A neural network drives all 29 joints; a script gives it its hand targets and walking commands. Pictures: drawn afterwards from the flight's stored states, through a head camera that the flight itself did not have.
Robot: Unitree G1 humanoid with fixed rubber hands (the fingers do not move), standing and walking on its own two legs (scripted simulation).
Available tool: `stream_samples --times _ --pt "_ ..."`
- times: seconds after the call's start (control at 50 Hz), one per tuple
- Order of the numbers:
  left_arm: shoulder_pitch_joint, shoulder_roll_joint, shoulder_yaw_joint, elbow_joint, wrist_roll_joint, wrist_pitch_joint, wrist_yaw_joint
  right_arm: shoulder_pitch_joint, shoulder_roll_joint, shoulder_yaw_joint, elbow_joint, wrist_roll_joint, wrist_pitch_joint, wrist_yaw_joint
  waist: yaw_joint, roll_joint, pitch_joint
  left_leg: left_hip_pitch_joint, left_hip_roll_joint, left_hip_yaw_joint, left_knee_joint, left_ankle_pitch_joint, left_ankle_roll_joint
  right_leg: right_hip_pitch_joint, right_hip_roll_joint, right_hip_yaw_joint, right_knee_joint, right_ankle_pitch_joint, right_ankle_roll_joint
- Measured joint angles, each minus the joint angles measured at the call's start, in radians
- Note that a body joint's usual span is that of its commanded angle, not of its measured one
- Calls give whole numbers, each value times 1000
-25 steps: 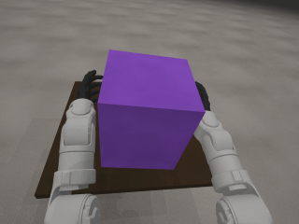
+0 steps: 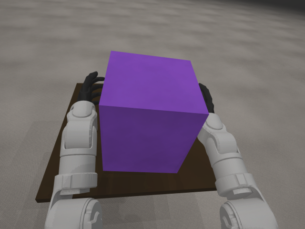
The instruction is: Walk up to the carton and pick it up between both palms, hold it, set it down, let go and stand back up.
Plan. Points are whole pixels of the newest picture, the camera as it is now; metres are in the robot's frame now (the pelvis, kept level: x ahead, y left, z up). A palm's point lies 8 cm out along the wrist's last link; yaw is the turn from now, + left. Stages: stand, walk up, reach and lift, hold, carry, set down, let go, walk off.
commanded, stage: hold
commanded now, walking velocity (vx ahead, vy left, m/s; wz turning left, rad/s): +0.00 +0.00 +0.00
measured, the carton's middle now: (146, 116) +0.38 +0.01 +0.14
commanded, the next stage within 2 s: none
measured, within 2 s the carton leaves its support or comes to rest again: neither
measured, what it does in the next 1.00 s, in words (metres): stands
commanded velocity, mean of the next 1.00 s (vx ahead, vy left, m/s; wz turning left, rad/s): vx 0.00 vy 0.00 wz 0.00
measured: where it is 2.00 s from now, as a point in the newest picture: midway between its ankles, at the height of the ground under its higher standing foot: outside the picture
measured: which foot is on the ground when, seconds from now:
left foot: down 0.00-1.00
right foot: down 0.00-1.00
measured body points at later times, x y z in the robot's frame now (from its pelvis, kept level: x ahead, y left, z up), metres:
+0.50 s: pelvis +0.00 +0.00 +0.00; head -0.05 +0.03 +0.45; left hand +0.38 +0.15 +0.19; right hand +0.37 -0.15 +0.17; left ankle +0.03 +0.11 -0.75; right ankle +0.00 -0.12 -0.75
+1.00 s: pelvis +0.00 +0.00 +0.00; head -0.05 +0.03 +0.45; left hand +0.38 +0.15 +0.19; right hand +0.37 -0.15 +0.16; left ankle +0.03 +0.11 -0.75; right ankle +0.00 -0.12 -0.75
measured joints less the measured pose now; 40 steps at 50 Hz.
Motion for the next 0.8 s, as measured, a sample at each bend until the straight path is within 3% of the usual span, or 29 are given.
stream_samples --times 0.58,0.8 --pt "2 -2 1 -3 1 1 0 1 0 1 0 0 -1 0 0 0 2 4 0 1 -1 0 0 3 1 -1 -1 0 -1" --pt "-2 -4 0 11 17 -20 -9 9 2 0 9 -19 -27 1 -16 4 13 0 -3 -7 1 1 3 10 -2 -10 -13 6 2"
